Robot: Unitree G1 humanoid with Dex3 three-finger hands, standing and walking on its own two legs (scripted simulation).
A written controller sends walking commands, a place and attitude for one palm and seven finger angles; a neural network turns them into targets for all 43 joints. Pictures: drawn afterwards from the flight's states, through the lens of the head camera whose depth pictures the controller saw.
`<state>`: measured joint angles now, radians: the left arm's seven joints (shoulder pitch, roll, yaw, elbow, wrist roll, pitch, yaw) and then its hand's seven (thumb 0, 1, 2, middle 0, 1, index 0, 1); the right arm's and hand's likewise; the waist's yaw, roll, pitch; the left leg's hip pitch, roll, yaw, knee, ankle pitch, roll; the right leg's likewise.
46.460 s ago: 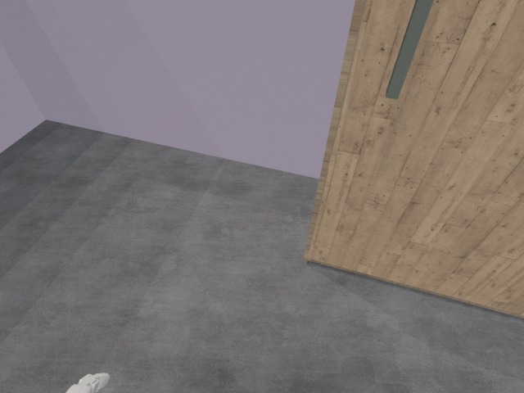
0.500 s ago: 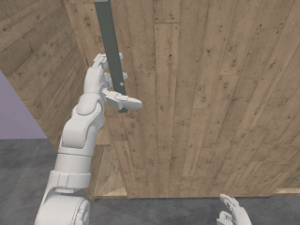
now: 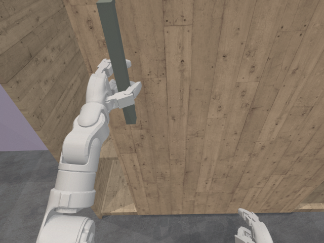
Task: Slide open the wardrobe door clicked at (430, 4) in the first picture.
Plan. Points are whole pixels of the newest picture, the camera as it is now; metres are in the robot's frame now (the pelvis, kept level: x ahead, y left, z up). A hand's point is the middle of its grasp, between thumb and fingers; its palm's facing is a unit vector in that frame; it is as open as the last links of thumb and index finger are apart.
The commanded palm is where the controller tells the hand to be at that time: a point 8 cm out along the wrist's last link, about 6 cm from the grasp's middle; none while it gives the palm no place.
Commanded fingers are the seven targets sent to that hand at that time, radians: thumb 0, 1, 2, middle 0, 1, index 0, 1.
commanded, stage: grip the handle and tug to test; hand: left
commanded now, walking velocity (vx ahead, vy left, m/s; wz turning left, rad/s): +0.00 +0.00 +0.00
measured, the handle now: (122, 69) +0.44 +0.11 +0.25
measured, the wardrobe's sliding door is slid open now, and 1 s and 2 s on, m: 0.23 0.23 0.24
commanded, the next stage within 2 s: tug the door sideways, standing still in 0.84 s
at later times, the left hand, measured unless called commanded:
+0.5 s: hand (128, 92) +0.37 +0.09 +0.23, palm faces +0.02 -1.00 -0.02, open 6.9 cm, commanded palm +0.33 +0.13 +0.23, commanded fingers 0.00 0.90 0.90 -0.45 -1.40 -0.45 -1.40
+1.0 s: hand (128, 92) +0.37 +0.09 +0.23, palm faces +0.01 -1.00 -0.04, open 7.0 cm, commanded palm +0.35 +0.13 +0.23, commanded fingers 0.00 0.90 0.90 -0.45 -1.40 -0.45 -1.40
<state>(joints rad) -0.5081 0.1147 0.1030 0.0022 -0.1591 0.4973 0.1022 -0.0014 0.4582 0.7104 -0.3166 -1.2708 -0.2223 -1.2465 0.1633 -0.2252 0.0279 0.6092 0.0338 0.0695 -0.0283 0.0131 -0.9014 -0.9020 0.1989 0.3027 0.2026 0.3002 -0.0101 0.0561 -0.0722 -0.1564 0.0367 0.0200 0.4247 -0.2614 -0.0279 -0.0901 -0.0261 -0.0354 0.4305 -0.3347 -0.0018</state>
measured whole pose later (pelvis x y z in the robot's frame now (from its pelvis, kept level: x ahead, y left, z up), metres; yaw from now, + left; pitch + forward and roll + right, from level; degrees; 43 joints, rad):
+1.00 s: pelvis +0.03 -0.01 +0.01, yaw +0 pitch +2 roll +1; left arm -0.36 0.10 0.09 -0.23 -0.16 0.56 0.07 0.00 0.67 0.78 -0.29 -1.31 -0.16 -1.31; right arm 0.15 -0.23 0.03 0.59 0.03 0.10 -0.02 0.01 -0.90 -0.90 0.20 0.30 0.20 0.30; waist 0.01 0.07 -0.08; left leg -0.17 0.03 0.00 0.47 -0.23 -0.02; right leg -0.10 -0.03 -0.06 0.48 -0.30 0.01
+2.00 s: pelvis +0.00 -0.10 -0.02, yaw +10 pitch +0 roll +1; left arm -0.75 0.15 0.01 0.08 -0.08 -0.07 0.13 -0.05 0.65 0.84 -0.46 -1.41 -0.27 -1.36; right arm 0.11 -0.23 -0.07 0.65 0.03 -0.04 -0.03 0.01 -0.90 -0.90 0.20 0.30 0.20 0.30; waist 0.07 0.00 0.25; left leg -0.22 0.02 0.08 0.59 -0.39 0.00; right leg -0.46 0.05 -0.10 0.78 -0.30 -0.08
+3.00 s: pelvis +0.12 -0.21 +0.00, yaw +5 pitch -2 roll -4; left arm -0.13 0.09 -0.11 -0.53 -0.01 -0.07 0.12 -0.08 0.69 0.80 -0.40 -1.41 -0.20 -1.22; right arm 0.09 -0.14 0.04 0.49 0.01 -0.10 0.06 0.01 -0.90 -0.90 0.20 0.30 0.21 0.30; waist 0.12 0.06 0.23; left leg -0.08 0.13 0.16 0.50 -0.37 -0.02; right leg -0.46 0.01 -0.12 0.83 -0.29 0.02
